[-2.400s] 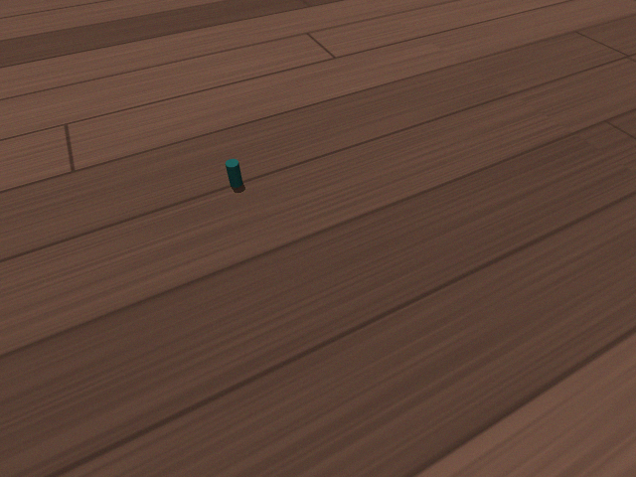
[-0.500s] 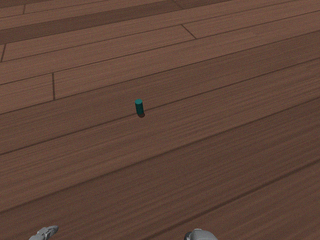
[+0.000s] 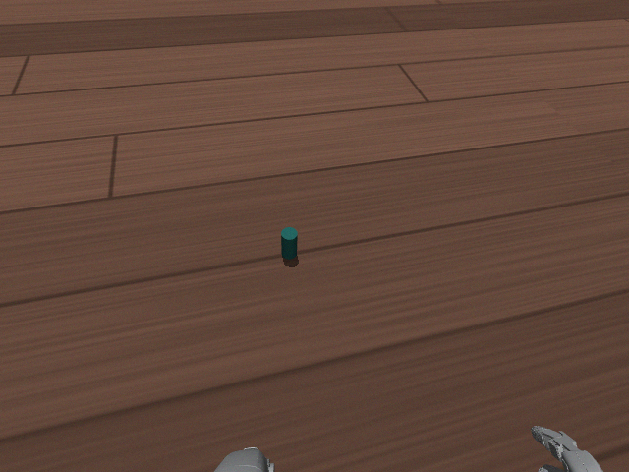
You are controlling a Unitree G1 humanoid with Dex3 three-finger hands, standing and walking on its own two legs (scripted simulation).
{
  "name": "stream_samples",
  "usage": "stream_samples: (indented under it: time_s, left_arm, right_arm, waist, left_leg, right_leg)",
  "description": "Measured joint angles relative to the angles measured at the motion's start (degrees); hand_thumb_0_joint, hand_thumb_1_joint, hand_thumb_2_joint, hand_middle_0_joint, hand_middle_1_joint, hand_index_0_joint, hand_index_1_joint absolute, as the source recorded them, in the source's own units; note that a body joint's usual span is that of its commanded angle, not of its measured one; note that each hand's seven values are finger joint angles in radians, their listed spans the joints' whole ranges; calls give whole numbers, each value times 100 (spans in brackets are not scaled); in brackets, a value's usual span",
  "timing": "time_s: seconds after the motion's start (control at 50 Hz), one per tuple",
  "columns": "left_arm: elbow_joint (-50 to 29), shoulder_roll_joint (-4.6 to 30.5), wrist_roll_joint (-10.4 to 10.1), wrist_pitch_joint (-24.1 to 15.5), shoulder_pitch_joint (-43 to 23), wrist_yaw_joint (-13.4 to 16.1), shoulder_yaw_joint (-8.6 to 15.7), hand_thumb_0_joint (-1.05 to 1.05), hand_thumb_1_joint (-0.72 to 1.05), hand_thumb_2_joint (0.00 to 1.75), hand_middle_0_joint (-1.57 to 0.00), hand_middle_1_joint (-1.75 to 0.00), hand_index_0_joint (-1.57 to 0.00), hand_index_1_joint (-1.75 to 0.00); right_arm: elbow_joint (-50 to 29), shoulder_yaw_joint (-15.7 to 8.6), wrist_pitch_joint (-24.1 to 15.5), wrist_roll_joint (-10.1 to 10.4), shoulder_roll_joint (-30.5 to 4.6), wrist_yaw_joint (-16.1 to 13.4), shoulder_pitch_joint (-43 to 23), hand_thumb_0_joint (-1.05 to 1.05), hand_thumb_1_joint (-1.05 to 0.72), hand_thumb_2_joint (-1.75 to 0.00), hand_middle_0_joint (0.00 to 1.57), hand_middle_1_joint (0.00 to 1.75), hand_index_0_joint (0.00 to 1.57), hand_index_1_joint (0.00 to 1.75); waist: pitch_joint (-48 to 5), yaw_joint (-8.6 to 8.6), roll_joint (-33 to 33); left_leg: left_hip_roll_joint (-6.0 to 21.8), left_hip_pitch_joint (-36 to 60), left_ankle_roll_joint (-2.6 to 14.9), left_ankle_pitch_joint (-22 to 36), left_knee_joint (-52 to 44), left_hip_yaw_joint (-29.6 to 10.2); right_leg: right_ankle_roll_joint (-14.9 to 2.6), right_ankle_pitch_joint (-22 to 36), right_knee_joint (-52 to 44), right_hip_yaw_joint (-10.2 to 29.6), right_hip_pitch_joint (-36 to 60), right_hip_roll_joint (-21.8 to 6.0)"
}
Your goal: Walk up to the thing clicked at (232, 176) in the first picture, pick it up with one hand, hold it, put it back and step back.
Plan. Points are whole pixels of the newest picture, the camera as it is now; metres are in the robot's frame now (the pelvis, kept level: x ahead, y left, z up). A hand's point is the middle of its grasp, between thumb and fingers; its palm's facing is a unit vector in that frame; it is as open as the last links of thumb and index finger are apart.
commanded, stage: walk up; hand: left
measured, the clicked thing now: (289, 243) +0.95 +0.11 -0.69
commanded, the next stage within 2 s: none
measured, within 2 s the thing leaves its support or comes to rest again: neither
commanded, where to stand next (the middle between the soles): +0.63 -0.06 m, yaw -1 degrees
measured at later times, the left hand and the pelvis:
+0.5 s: hand (187, 356) +0.28 +0.21 -0.10, palm faces -0.03 -0.90 -0.43, open 7.4 cm; pelvis +0.21 -0.07 +0.01, yaw -1 degrees
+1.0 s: hand (207, 274) +0.44 +0.22 -0.13, palm faces -0.08 -0.94 -0.34, open 7.4 cm; pelvis +0.38 -0.05 +0.01, yaw -1 degrees
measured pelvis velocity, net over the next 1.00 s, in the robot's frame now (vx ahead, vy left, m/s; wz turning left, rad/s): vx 0.38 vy -0.05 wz -0.02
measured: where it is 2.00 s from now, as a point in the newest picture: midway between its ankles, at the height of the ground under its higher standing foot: (331, 337)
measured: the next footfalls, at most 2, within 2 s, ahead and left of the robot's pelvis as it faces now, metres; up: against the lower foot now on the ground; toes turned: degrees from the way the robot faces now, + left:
right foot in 0.32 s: +0.28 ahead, -0.18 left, +0.00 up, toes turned -7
left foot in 0.74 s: +0.45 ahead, +0.07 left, +0.00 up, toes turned +5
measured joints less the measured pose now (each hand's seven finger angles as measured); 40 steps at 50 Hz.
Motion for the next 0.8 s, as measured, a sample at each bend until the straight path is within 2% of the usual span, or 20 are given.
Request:
stream_samples:
  time_s: [0.04, 0.08, 0.16, 0.22, 0.28, 0.32, 0.34, 0.36, 0.38, 0.42, 0.46, 0.5, 0.6, 0.7, 0.74, 0.76, 0.78, 0.8]
  left_arm:
    - [22, 34, -21, -14, -62, -2, -15, 1, 90, 90, -21, -30, -20, -29]
    - [-1, 47, -28, -51, -118, -35, 2, 1, 90, 90, -21, -30, -20, -29]
    - [-62, 29, 24, -48, -258, -143, 43, 1, 90, 90, -21, -30, -20, -29]
    - [-76, 10, 56, -41, -382, -224, 73, 1, 90, 90, -21, -30, -20, -29]
    - [-67, 13, 65, -68, -480, -270, 120, 1, 90, 90, -21, -30, -20, -29]
    - [-94, 52, 78, -139, -491, -264, 156, 1, 90, 90, -21, -30, -21, -29]
    - [-96, 21, 91, -191, -537, -230, 188, 1, 90, 90, -21, -30, -21, -29]
    - [-134, -11, 98, -243, -576, -186, 203, 1, 90, 90, -21, -30, -21, -29]
    - [-188, -33, 86, -289, -593, -149, 191, 1, 90, 90, -21, -30, -21, -29]
    - [-274, -122, 28, -330, -591, -93, 129, 0, 90, 90, -21, -30, -21, -29]
    - [-318, -216, -8, -335, -532, -48, 69, 0, 90, 90, -21, -30, -21, -29]
    - [-329, -261, -16, -328, -447, -24, 26, 0, 90, 90, -21, -30, -21, -29]
    - [-376, -218, 32, -302, -219, -18, 14, 0, 90, 90, -21, -30, -21, -30]
    - [-381, -94, 41, -247, -32, -31, 19, 1, 90, 90, -21, -30, -21, -30]
    - [-358, -46, 31, -204, 42, -24, 5, 1, 90, 90, -21, -30, -21, -30]
    - [-332, -13, 25, -175, 48, -6, 6, 1, 90, 90, -21, -30, -21, -30]
    - [-286, -19, 3, -128, 18, 17, 11, 1, 90, 90, -21, -30, -21, -30]
    - [-230, -44, -5, -78, -30, 45, -2, 1, 90, 90, -21, -30, -21, -30]
  right_arm:
    - [-41, 73, 0, 68, 96, -34, 59, 1, -90, -90, 21, 30, 20, 30]
    - [-45, 132, -2, 91, 141, -43, 156, 1, -90, -90, 21, 30, 20, 30]
    - [-26, 171, -1, 59, 109, -32, 376, 1, -90, -90, 21, 30, 20, 30]
    - [19, 155, 20, 50, 18, -13, 535, 1, -90, -90, 21, 30, 20, 30]
    - [92, 118, 85, 55, -86, -8, 674, 1, -90, -90, 21, 30, 20, 30]
    - [139, 96, 147, 52, -148, -22, 769, 1, -90, -90, 21, 30, 20, 30]
    - [181, 78, 178, 46, -199, -46, 783, 1, -90, -90, 21, 30, 20, 30]
    - [238, 65, 229, 52, -215, -78, 767, 1, -90, -90, 21, 30, 20, 30]
    - [304, 71, 285, 48, -204, -108, 728, 1, -90, -90, 21, 30, 20, 30]
    - [406, 96, 349, 80, -216, -131, 622, 1, -90, -90, 21, 30, 20, 30]
    - [430, 112, 339, 115, -230, -121, 527, 2, -90, -90, 21, 30, 20, 30]
    - [396, 110, 307, 109, -210, -79, 464, 1, -90, -90, 21, 30, 20, 30]
    - [306, 98, 313, 19, -96, 55, 348, 1, -90, -90, 21, 30, 20, 30]
    - [304, 71, 289, -15, -36, 118, 271, 1, -90, -90, 21, 30, 20, 30]
    - [270, 51, 219, -24, -51, 110, 276, 1, -90, -90, 21, 30, 20, 30]
    - [261, 35, 170, -39, -28, 82, 240, 1, -90, -90, 21, 30, 20, 30]
    - [212, 27, 125, -63, -13, 48, 213, 1, -90, -90, 21, 30, 20, 30]
    - [146, 28, 86, -33, -8, 25, 208, 1, -90, -90, 21, 30, 20, 30]
  waist:
    - [-1, -51, -104]
    - [-23, -79, -160]
    - [-44, -157, -108]
    - [-63, -241, 0]
    - [-118, -309, 114]
    - [-182, -320, 196]
    - [-164, -312, 354]
    - [-139, -300, 463]
    - [-122, -258, 481]
    - [-79, -179, 542]
    - [-59, -133, 622]
    - [-61, -113, 657]
    - [-52, -40, 550]
    - [-55, 40, 378]
    - [-91, 17, 298]
    - [-56, 0, 164]
    - [-17, -17, 74]
    - [6, -61, 59]
  left_leg:
    - [-24, 305, -20, -58, -233, 59]
    - [-39, 593, -31, -80, -495, 115]
    - [-26, 1062, -48, -216, -822, 174]
    - [7, 1329, -101, -414, -897, 186]
    - [65, 1524, -204, -738, -767, 187]
    - [158, 1552, -246, -1114, -404, 157]
    - [310, 1459, -148, -1325, 6, 67]
    - [348, 1243, -61, -1459, 634, -124]
    - [246, 981, -19, -1563, 1310, -279]
    - [38, 472, 17, -1416, 2298, -470]
    - [-6, 54, 25, -1132, 2576, -490]
    - [42, -262, -14, -877, 2380, -461]
    - [206, -605, -133, -449, 1101, -337]
    - [215, -366, -81, -5, 0, -227]
    - [120, -85, -25, 179, -372, -140]
    - [19, -22, -18, 325, -324, -74]
    - [-41, -14, -18, 196, -148, -13]
    - [-53, 1, -7, 43, -17, -8]
  right_leg:
    - [-6, 262, 428, 140, -471, 2]
    - [43, 472, 277, 122, -835, -128]
    - [188, 780, -642, 4, -1244, -385]
    - [200, 1234, -1415, -48, -1300, -486]
    - [175, 1579, -1998, -113, -1123, -479]
    - [161, 1694, -2319, -194, -834, -378]
    - [193, 1676, -2202, -281, -784, -260]
    - [199, 1501, -2008, -362, -774, -191]
    - [188, 1346, -1886, -377, -751, -182]
    - [155, 1227, -1969, -397, -553, -166]
    - [132, 1246, -2264, -432, -277, -124]
    - [112, 1273, -2564, -473, -18, -81]
    - [74, 1135, -2938, -540, 429, -10]
    - [196, 671, -2784, -609, 739, -9]
    - [272, 327, -2463, -627, 780, -80]
    - [226, 136, -2090, -575, 707, -208]
    - [157, 94, -1496, -408, 507, -247]
    - [97, 2, -843, -231, 256, -163]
